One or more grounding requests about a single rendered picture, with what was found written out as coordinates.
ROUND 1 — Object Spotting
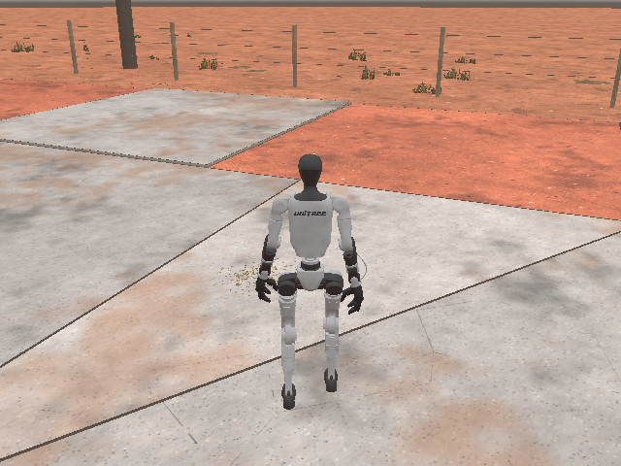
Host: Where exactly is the robot left forearm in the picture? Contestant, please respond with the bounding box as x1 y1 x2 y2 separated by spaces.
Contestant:
258 234 277 280

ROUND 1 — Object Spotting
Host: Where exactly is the left robot upper arm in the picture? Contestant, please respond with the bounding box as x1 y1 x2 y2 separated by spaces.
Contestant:
266 196 290 249

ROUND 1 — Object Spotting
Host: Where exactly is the left robot hand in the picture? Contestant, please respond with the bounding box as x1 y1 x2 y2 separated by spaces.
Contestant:
255 277 278 303

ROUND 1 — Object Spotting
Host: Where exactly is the right robot hand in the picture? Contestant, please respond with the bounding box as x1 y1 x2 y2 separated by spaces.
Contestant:
341 285 364 315

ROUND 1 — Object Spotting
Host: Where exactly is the robot right forearm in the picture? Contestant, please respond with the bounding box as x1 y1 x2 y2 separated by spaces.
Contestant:
343 237 362 287

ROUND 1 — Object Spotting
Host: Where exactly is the right robot upper arm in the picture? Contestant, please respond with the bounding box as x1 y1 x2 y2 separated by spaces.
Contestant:
331 196 353 251

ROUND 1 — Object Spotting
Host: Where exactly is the right robot foot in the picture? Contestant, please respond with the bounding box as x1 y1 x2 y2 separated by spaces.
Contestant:
324 368 338 392

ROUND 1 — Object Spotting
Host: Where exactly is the robot head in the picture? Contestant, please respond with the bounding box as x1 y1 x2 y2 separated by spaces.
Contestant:
294 154 327 201

